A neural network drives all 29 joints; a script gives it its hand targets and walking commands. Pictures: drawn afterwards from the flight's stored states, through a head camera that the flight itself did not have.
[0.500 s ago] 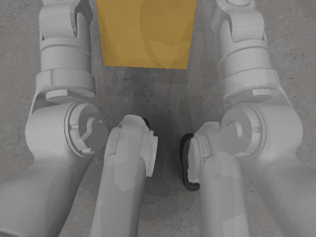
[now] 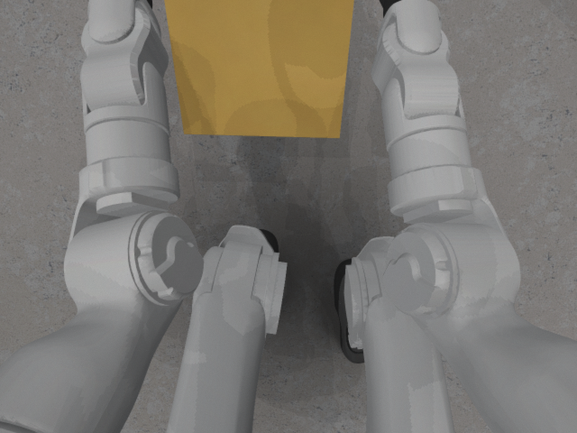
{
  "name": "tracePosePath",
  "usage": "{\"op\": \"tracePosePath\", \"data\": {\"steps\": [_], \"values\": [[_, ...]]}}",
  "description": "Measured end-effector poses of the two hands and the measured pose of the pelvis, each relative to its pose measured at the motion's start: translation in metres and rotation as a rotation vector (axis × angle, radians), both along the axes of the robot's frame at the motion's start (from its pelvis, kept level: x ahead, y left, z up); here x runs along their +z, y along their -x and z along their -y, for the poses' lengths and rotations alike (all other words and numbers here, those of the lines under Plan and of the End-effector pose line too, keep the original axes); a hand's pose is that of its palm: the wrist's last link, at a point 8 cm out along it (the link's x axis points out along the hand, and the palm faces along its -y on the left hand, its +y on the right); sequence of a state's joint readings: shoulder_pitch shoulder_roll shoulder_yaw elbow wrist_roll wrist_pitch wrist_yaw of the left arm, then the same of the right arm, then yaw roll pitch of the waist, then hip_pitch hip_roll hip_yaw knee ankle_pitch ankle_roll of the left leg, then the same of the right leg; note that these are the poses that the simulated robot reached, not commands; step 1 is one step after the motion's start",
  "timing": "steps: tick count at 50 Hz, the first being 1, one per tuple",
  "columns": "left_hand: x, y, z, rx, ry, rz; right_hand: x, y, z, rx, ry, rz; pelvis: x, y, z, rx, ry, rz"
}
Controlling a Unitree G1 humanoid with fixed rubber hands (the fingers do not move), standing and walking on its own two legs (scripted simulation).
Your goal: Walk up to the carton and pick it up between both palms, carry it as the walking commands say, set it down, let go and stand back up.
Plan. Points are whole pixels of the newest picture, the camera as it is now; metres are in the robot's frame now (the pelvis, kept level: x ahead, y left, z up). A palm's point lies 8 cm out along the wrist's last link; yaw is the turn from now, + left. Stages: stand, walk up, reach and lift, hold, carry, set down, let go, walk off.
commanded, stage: set down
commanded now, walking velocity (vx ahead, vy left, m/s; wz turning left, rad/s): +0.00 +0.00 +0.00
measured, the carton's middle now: out of the picture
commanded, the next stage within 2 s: none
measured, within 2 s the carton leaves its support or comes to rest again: rests again in 1.60 s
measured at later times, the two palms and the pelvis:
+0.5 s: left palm out of the picture +0.55 +0.23 -0.12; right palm out of the picture +0.57 -0.03 -0.13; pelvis +0.00 +0.00 +0.00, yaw +0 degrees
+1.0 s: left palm out of the picture +0.55 +0.23 -0.12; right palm out of the picture +0.57 -0.04 -0.14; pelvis +0.00 +0.00 -0.01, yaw +0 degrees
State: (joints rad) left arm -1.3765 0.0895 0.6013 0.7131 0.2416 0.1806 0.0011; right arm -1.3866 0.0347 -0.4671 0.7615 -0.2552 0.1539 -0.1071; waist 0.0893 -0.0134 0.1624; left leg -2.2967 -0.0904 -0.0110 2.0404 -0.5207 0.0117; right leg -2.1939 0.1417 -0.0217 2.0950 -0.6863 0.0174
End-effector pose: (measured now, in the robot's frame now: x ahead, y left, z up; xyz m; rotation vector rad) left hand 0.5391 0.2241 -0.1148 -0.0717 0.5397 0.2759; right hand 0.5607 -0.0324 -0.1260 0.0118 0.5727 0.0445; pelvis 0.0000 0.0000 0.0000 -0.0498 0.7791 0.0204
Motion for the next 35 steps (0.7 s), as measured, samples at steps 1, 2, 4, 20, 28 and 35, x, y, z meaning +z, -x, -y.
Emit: {"op": "tracePosePath", "data": {"steps": [1,2,4,20,28,35], "values": [[-0.0002,0.0002,-0.0002,-0.001,0.004,0.002,0.0005,-0.0001,0.0002,0.006,0.009,0.0,-0.0006,0.001,0.0002,-0.001,-0.001,0.006],[-0.0002,0.0003,-0.0003,-0.002,0.007,0.002,0.0009,-0.0002,0.0003,0.01,0.015,-0.001,-0.001,0.002,0.0003,-0.001,-0.001,0.013],[0.001,0.0004,-0.0003,-0.01,-0.007,-0.004,0.0014,-0.0002,0.0006,0.018,0.021,-0.003,-0.0017,0.0037,0.0001,-0.001,0.001,0.021],[-0.0001,-0.0047,-0.0008,-0.015,-0.007,-0.03,0.0,-0.005,0.0013,0.034,0.025,-0.015,-0.0028,0.0005,0.0018,0.003,-0.008,0.012],[-0.0016,-0.0072,-0.0011,-0.023,-0.016,-0.028,-0.0021,-0.007,0.0019,0.037,0.02,-0.012,-0.0019,-0.0024,0.0027,0.004,-0.005,-0.004],[-0.0024,-0.0074,-0.0008,-0.019,-0.015,-0.024,-0.0042,-0.0069,0.0024,0.039,0.004,-0.006,-0.0018,-0.003,0.0032,0.002,-0.007,-0.008]]}}
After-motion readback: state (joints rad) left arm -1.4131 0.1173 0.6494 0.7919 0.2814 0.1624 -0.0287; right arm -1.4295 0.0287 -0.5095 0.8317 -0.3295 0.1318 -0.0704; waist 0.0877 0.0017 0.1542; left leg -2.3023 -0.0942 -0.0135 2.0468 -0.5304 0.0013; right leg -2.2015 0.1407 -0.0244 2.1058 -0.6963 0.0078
